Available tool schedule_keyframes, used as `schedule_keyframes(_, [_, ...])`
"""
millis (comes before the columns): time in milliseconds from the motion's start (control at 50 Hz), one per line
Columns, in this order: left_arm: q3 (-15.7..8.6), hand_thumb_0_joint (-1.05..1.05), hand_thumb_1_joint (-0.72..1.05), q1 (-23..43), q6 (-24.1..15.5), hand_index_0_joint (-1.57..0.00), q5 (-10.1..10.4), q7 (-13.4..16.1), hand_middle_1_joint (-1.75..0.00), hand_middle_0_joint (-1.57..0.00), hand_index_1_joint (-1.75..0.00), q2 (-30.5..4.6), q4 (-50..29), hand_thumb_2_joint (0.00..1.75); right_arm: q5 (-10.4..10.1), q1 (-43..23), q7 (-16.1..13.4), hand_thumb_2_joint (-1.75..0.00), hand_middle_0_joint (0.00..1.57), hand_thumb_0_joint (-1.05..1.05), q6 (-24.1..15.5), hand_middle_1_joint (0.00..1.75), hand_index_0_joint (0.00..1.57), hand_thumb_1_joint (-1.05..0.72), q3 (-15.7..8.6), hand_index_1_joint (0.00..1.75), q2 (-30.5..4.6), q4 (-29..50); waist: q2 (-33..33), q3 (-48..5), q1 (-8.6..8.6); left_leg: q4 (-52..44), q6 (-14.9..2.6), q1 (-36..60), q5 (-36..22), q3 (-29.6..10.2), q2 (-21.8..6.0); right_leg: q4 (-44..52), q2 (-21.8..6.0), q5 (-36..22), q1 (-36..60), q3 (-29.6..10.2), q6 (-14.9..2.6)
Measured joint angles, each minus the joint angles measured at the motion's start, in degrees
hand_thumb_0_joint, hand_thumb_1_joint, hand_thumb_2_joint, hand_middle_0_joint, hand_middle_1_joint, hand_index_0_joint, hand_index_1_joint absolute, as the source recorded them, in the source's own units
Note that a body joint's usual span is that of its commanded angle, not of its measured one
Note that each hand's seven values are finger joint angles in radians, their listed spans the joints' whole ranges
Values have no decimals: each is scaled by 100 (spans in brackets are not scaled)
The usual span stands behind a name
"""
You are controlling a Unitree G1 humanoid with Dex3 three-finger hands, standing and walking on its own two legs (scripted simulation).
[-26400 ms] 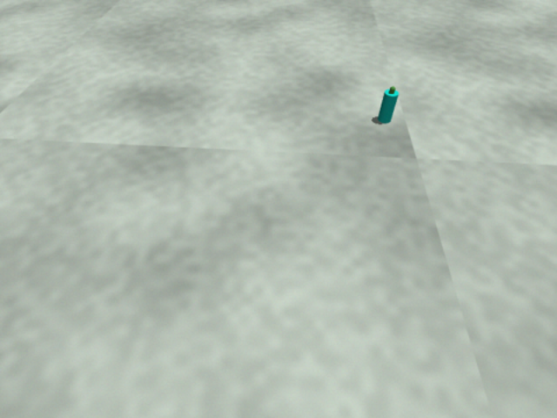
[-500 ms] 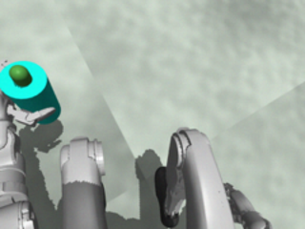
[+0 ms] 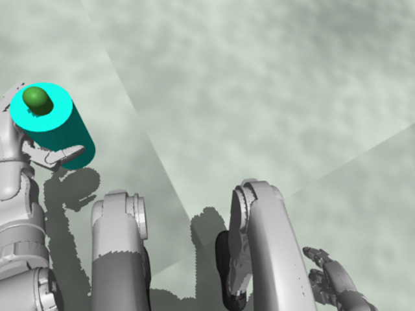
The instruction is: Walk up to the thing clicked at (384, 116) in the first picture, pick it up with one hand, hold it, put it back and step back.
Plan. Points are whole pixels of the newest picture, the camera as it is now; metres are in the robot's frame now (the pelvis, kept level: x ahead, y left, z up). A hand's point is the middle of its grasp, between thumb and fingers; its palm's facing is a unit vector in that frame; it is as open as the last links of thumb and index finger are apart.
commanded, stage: settle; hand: left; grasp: from the side
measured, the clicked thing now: (58, 128) +0.43 +0.24 -0.05
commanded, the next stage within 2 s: lift in 0.28 s
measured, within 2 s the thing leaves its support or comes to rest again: neither
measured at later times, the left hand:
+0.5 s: hand (49, 121) +0.43 +0.25 -0.02, palm faces +0.15 -0.99 -0.06, open 11.2 cm
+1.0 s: hand (18, 108) +0.41 +0.24 +0.08, palm faces +0.12 -0.99 -0.06, open 11.2 cm
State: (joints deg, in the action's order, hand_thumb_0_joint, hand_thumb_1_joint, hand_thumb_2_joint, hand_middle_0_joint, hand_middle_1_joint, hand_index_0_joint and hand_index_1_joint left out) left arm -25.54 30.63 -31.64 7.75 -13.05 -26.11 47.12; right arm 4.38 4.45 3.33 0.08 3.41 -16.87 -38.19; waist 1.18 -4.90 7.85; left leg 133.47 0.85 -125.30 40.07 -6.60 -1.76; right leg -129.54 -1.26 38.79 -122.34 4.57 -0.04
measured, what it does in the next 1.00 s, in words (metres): rises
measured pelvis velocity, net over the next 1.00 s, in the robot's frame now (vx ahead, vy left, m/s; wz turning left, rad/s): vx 0.01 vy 0.00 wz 0.04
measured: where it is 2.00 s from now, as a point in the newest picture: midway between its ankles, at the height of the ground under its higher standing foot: (186, 292)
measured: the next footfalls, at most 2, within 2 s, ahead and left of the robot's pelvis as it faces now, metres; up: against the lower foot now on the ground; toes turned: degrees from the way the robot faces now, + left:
none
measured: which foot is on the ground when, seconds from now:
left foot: down 0.00-1.00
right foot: down 0.00-1.00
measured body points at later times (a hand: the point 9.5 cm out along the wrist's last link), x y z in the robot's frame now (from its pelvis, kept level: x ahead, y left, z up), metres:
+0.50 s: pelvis +0.00 +0.00 +0.02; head +0.20 +0.05 +0.42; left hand +0.42 +0.30 -0.02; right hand +0.13 -0.27 -0.10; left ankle +0.08 +0.13 -0.32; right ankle +0.10 -0.12 -0.32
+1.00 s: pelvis +0.01 +0.00 +0.09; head +0.19 +0.04 +0.50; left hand +0.39 +0.29 +0.09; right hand +0.16 -0.25 -0.03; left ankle +0.08 +0.13 -0.32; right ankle +0.10 -0.12 -0.32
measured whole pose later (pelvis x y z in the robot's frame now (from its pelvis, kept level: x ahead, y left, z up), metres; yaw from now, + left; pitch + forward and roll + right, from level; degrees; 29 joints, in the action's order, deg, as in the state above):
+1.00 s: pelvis +0.01 +0.00 +0.09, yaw +2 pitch +32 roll -4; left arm -19.2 21.6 -22.4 10.1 -11.5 -20.3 31.6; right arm -0.1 7.2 0.5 -2.0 0.4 -15.4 -36.2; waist -1.1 -10.1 4.6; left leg 116.3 0.3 -110.0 39.1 -3.7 -2.0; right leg -113.6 -1.4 38.3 -107.8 2.9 0.3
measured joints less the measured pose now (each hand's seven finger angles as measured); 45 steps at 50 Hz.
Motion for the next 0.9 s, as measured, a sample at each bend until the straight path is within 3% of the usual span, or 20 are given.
schedule_keyframes(140, [92, -2, -58, 136, 43, -71, 0, 12, -104, -69, -104, 43, 153, 100, -10, 26, -10, -90, 20, 0, -70, 30, 21, -91, -27, 30, 27, -35, -60, -88, -47, -126, -18, 89, -24, 47, 11, 103, -15, -2, 87, -35, 11])
schedule_keyframes(460, [58, -2, -58, 186, 31, -71, -91, 86, -105, -69, -105, 161, 250, 101, -46, 142, -16, -90, 20, 0, -94, 30, 21, -92, -82, 30, 60, -47, -67, -178, -7, -339, -28, 216, -49, 142, 21, 259, -32, 3, 183, -113, 17])
schedule_keyframes(680, [215, -2, -59, -69, 227, -71, 35, -75, -105, -70, -105, 282, -201, 102, -145, 196, -98, -90, 20, 0, -159, 30, 21, -95, -190, 30, 77, -36, -146, -286, -109, -617, -20, 484, -46, 188, 16, 494, -35, 19, 415, -140, 4])
schedule_keyframes(900, [440, -2, -59, -559, 646, -71, 148, 36, -105, -69, -105, 477, -1012, 102, -357, 245, -227, -90, 20, 1, -199, 30, 21, -94, -267, 30, 120, 142, -211, -498, -227, -1289, -54, 1107, -64, 260, -13, 1171, -20, -14, 1032, -167, 32])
